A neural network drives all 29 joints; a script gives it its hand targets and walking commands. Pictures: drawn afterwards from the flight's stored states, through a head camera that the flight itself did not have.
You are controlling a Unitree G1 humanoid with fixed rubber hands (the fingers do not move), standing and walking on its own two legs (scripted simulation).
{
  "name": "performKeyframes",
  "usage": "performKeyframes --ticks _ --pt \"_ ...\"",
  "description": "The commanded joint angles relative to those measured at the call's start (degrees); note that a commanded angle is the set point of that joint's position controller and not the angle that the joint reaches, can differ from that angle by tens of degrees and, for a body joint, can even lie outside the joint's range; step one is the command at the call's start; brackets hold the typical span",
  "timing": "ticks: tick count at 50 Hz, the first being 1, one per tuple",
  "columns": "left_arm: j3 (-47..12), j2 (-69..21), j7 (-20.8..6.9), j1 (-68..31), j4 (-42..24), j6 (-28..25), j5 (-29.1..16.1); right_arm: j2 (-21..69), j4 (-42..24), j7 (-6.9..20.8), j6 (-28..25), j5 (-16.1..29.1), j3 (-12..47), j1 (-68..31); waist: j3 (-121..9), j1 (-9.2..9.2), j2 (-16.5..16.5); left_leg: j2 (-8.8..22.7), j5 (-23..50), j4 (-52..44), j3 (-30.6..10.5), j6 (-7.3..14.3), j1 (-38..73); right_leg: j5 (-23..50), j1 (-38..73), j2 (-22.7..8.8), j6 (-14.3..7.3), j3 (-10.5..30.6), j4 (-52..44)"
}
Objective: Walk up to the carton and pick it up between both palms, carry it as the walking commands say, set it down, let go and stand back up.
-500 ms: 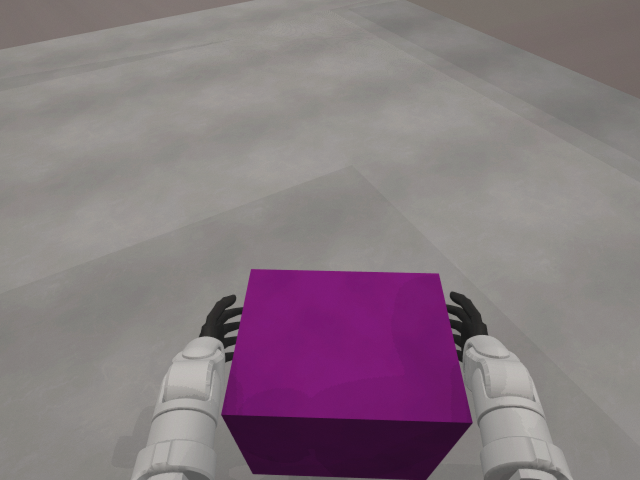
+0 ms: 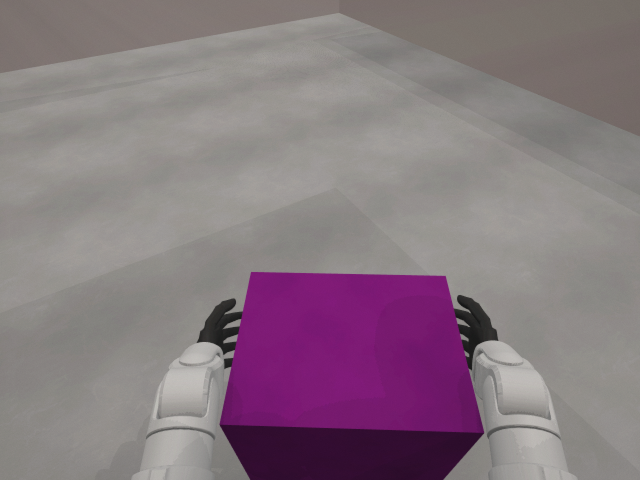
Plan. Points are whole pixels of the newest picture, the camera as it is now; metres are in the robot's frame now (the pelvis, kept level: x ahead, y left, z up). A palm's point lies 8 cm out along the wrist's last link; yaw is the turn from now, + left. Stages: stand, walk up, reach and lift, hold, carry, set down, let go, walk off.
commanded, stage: reach and lift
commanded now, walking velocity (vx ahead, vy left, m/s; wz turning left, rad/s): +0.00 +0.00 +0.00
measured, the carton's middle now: (345, 385) +0.26 -0.02 -0.04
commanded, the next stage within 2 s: hold in 0.82 s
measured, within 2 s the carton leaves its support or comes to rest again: neither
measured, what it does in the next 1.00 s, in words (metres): stands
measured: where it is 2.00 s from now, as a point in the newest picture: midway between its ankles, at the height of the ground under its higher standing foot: outside the picture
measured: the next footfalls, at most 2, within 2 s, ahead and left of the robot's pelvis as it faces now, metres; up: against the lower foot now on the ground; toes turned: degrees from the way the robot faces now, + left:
none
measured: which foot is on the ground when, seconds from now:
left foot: down 0.00-1.00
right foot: down 0.00-1.00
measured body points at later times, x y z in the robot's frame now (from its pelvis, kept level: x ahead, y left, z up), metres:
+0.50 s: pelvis +0.01 -0.02 +0.00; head -0.03 -0.03 +0.45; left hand +0.30 +0.17 +0.03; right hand +0.32 -0.19 +0.03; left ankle +0.02 +0.11 -0.74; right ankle +0.03 -0.13 -0.74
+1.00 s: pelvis +0.01 +0.00 +0.00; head -0.02 -0.01 +0.45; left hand +0.29 +0.16 +0.03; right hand +0.29 -0.20 +0.03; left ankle +0.02 +0.11 -0.74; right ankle +0.03 -0.13 -0.74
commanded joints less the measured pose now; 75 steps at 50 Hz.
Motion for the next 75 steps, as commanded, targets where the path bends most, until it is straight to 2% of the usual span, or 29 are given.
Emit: performKeyframes --ticks 1,3,6,7,9,12,15,18,21,23,25,26,32,33,36,43,46,52,64,65,66,67,68,70,71,72,73,74,75 --pt "-34.0 -55.0 -10.5 -44.6 -11.1 -4.4 -14.7 50.7 -8.2 14.3 -3.3 14.6 35.7 -42.2 -23.8 0.69 1.5 0.1 0.7 -4.7 -0.6 -1.0 2.2 3.7 4.9 3.7 -2.1 -4.7 0.7" --pt "-31.4 -54.2 -10.6 -45.4 -7.5 -4.4 -13.4 51.0 -5.6 14.5 -3.3 13.7 33.9 -43.9 -21.7 0.58 -1.3 0.0 -2.7 -4.7 -0.5 -0.4 1.4 -0.2 3.3 3.4 -1.8 -4.6 0.1" --pt "-30.0 -54.9 -11.2 -49.7 -4.5 -4.4 -13.1 52.8 0.4 14.9 -3.0 11.8 30.0 -44.0 -16.9 -0.48 -1.0 0.6 -8.6 -5.9 -0.4 -0.2 -0.6 -4.2 1.2 3.2 -1.7 -5.0 0.0" --pt "-28.9 -54.2 -11.5 -50.7 -3.7 -4.5 -12.3 53.3 1.7 15.1 -2.9 12.0 29.4 -45.3 -15.4 0.18 0.2 0.4 -8.9 -6.1 0.0 -0.2 -1.7 -5.1 1.1 3.0 -1.5 -5.1 -0.3" --pt "-27.8 -54.7 -12.4 -52.2 -1.7 -4.4 -12.3 54.9 2.8 15.2 -2.8 12.1 29.4 -47.1 -15.4 1.03 -1.4 0.3 -10.3 -6.4 0.5 0.2 -2.6 -6.7 2.0 3.0 -1.1 -5.2 -0.6" --pt "-24.8 -53.6 -13.2 -52.9 2.0 -4.5 -10.9 57.5 5.8 15.1 -2.3 12.0 28.2 -47.8 -14.1 2.48 -1.0 -0.1 -9.6 -6.0 1.7 0.4 -3.8 -6.8 2.6 2.4 -0.7 -4.6 -1.2" --pt "-26.2 -53.1 -14.0 -53.0 -0.4 -4.7 -11.9 61.3 5.4 14.9 -1.8 12.5 28.9 -45.7 -18.6 3.65 -1.7 -1.2 -3.1 -4.3 3.0 0.4 -0.3 -3.0 3.6 1.9 -0.5 -3.2 -2.3" --pt "-28.1 -53.0 -14.9 -48.6 -4.5 -4.7 -12.9 64.0 0.1 13.6 -1.8 14.2 32.6 -42.0 -25.6 4.7 -3.0 -2.4 9.4 -2.8 3.6 0.4 3.0 12.9 8.7 1.7 0.5 -2.2 -1.5" --pt "-29.7 -52.6 -15.1 -42.4 -6.9 -3.6 -13.4 64.4 -2.8 12.1 -0.9 14.4 33.9 -35.5 -26.8 4.24 -3.0 -3.1 15.5 -2.9 3.5 0.0 3.7 23.9 12.5 1.4 1.0 -1.3 -1.3" --pt "-30.9 -51.6 -15.3 -41.5 -10.0 -3.3 -13.8 62.6 -5.1 11.5 -0.7 13.9 33.8 -33.3 -23.8 2.95 -1.5 -3.2 15.9 -3.6 3.0 -0.4 4.0 23.8 11.1 1.6 0.9 -1.4 -1.9" --pt "-31.3 -50.9 -15.1 -37.8 -11.3 -2.6 -14.1 61.1 -7.7 10.6 -0.2 13.3 34.8 -30.1 -20.9 2.47 -2.3 -3.4 17.4 -4.0 2.7 -0.6 4.7 25.6 10.5 1.7 0.8 -1.5 -2.6" --pt "-31.9 -50.2 -15.2 -36.4 -11.9 -2.3 -14.1 60.1 -7.8 10.2 -0.1 13.0 34.4 -28.1 -19.8 2.33 -0.5 -3.6 18.4 -4.3 2.8 -0.9 4.6 27.0 10.4 1.4 0.7 -1.3 -3.0" --pt "-34.9 -48.2 -14.2 -34.6 -17.3 -2.4 -15.9 54.7 -13.9 9.0 0.1 12.7 37.5 -26.7 -17.0 1.22 -1.1 -2.9 18.0 -4.6 1.5 -1.5 5.6 22.1 8.1 2.3 0.4 -2.4 -3.6" --pt "-35.1 -48.1 -13.9 -34.1 -17.4 -2.2 -15.8 53.2 -13.9 9.1 0.1 12.5 37.1 -26.1 -16.3 0.81 0.6 -2.4 17.5 -4.8 1.3 -1.7 5.1 20.5 7.8 2.4 -0.1 -2.4 -3.7" --pt "-36.5 -48.9 -13.0 -34.2 -18.6 -2.3 -16.4 50.9 -15.1 9.4 -0.3 12.0 37.1 -25.5 -17.6 -0.09 0.7 -2.0 16.6 -4.5 0.7 -2.0 5.5 16.9 7.4 2.8 -0.7 -2.7 -3.4" --pt "-36.5 -50.8 -10.4 -30.0 -18.1 -2.4 -15.3 48.7 -16.4 11.5 -0.8 12.5 37.7 -25.6 -20.4 0.91 0.7 -1.0 18.4 -4.6 0.0 -2.1 7.9 12.3 5.9 3.6 -1.6 -3.6 -2.9" --pt "-35.6 -50.4 -10.0 -30.1 -16.7 -2.2 -14.4 48.4 -14.6 12.0 -0.6 11.7 36.9 -25.2 -17.7 0.9 -0.6 -0.9 14.2 -5.3 0.2 -1.6 6.7 9.8 4.5 3.6 -1.8 -3.9 -3.1" --pt "-33.7 -50.5 -9.9 -32.7 -13.6 -2.1 -12.3 49.3 -11.5 13.3 -0.7 11.9 35.1 -28.8 -13.1 1.96 0.9 -0.9 4.9 -6.1 0.6 -1.0 4.0 3.4 2.0 3.0 -1.9 -4.1 -3.2" --pt "-35.4 -50.6 -12.0 -35.4 -14.3 -2.9 -14.3 54.6 -11.5 12.1 -0.8 13.5 37.2 -30.4 -19.4 2.11 -1.5 -2.0 7.3 -4.4 1.6 -0.2 4.1 7.7 5.3 2.6 -0.8 -3.3 -2.7" --pt "-34.9 -47.6 -11.9 -40.1 -18.6 -2.6 -14.8 52.9 -15.1 12.0 -0.2 13.4 37.6 -31.1 -32.1 2.14 -2.7 7.6 16.3 6.2 -0.2 -0.4 4.4 18.8 3.6 -8.8 -2.5 -1.6 5.2" --pt "-35.5 -48.3 -11.4 -38.6 -18.9 -1.5 -14.8 53.4 -15.9 11.7 1.0 14.5 38.9 -31.2 -30.0 2.62 -3.5 5.8 6.7 6.9 0.6 0.5 1.4 10.5 2.0 -8.3 -3.8 -0.3 4.4" --pt "-36.7 -50.1 -11.2 -39.4 -19.9 -0.6 -15.6 54.2 -17.4 11.3 1.8 15.2 40.3 -32.2 -26.4 2.45 -4.4 5.1 -6.8 7.0 0.9 1.0 -2.1 -4.7 -1.7 -8.5 -4.7 1.5 2.1" --pt "-37.1 -50.6 -11.0 -39.9 -20.9 0.1 -16.1 55.0 -18.7 11.1 2.5 16.1 41.7 -33.3 -25.8 2.34 -5.5 4.0 -12.6 7.7 1.8 1.4 -3.4 -13.2 -3.5 -9.4 -5.4 3.2 -0.2" --pt "-37.9 -50.1 -10.4 -38.6 -21.9 2.7 -16.7 53.9 -18.6 10.4 4.8 16.2 41.6 -32.0 -23.3 2.15 -4.8 3.5 -17.4 6.1 3.0 0.9 -5.9 -25.3 -7.8 -10.8 -6.4 6.8 -3.7" --pt "-38.1 -50.6 -10.2 -37.9 -22.1 3.7 -16.9 53.6 -20.2 10.3 5.7 16.8 41.9 -33.0 -21.8 2.06 -5.4 3.9 -16.8 6.2 3.3 0.7 -5.2 -26.4 -11.8 -11.0 -6.3 7.8 -4.8" --pt "-38.9 -50.6 -9.6 -37.9 -23.2 5.1 -17.5 53.1 -20.4 9.7 6.8 17.0 41.4 -32.0 -19.7 1.71 -3.3 4.4 -16.3 4.5 2.4 0.9 -4.2 -24.4 -15.0 -10.3 -5.5 6.6 -4.1" --pt "-39.6 -51.1 -9.1 -38.1 -24.5 6.2 -18.4 53.3 -22.3 9.1 7.8 18.0 42.2 -33.2 -19.0 1.47 -2.2 6.0 -12.1 2.1 1.0 1.1 -2.9 -15.7 -15.5 -8.7 -4.3 2.8 -1.1" --pt "-39.7 -50.2 -8.5 -36.7 -24.9 7.6 -18.8 51.4 -22.6 8.2 8.8 17.8 41.2 -31.5 -18.8 1.3 3.0 8.6 -2.8 0.4 -1.8 1.6 -1.2 -4.0 -15.6 -6.5 -3.0 -2.1 5.7" --pt "-39.8 -49.3 -7.8 -35.6 -25.8 8.7 -18.7 50.3 -22.1 7.7 10.1 17.7 40.8 -29.8 -19.7 1.18 5.3 10.8 12.7 1.9 -2.9 2.4 1.5 4.9 -16.4 -5.0 -2.0 -5.0 10.6"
